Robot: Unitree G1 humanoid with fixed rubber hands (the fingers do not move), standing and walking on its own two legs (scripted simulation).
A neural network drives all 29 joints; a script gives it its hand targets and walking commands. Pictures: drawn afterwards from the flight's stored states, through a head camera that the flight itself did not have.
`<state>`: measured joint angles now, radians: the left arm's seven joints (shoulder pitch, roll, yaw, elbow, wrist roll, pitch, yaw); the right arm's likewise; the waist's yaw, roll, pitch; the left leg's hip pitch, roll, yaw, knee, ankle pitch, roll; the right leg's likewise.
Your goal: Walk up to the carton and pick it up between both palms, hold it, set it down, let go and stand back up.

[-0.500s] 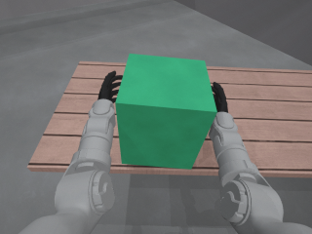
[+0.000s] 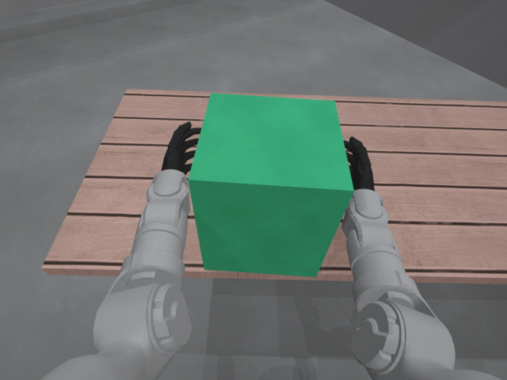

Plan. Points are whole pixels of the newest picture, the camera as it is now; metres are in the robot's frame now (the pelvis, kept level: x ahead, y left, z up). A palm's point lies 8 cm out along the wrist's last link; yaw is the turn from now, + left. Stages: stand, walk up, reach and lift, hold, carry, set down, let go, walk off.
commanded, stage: set down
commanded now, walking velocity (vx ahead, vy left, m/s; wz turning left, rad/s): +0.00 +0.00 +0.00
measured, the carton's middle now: (266, 189) +0.42 +0.00 +0.05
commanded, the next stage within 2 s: none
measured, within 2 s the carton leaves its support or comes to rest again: neither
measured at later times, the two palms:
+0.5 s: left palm (175, 171) +0.42 +0.15 +0.09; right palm (357, 188) +0.39 -0.15 +0.09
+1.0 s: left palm (175, 172) +0.42 +0.15 +0.09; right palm (357, 190) +0.39 -0.15 +0.08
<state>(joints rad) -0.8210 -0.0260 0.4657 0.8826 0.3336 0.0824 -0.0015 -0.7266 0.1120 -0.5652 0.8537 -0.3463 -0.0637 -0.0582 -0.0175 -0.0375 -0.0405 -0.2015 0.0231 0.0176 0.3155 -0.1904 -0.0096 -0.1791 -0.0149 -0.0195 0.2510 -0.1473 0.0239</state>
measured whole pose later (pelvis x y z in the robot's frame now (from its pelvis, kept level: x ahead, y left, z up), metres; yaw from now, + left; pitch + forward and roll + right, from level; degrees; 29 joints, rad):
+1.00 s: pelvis +0.00 +0.00 +0.00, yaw -1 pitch +3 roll +0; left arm -0.79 -0.08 0.54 0.76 0.41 0.05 -0.06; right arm -0.69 0.14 -0.58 0.78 -0.36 -0.17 -0.04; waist -0.01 -0.03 0.04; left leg -0.15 0.02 0.03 0.29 -0.19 0.00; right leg -0.14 -0.02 -0.01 0.24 -0.15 0.03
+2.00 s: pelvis -0.04 -0.01 -0.01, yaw +0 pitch +13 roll -2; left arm -1.07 0.32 -0.14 1.23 -0.33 0.02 0.07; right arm -1.01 -0.29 0.07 1.20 0.42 0.03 -0.09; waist -0.03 -0.02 -0.19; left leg -0.53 0.05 0.01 0.51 -0.20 -0.02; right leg -0.49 0.01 -0.03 0.42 -0.15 0.00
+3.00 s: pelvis -0.03 +0.00 +0.00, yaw +0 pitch +1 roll -1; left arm -0.75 0.33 0.09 0.61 -0.20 0.48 0.03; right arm -0.72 -0.27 0.00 0.65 0.37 0.29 -0.16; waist -0.04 -0.01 -0.01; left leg -0.23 0.04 0.02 0.40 -0.19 -0.01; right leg -0.19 0.00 -0.02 0.32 -0.14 0.01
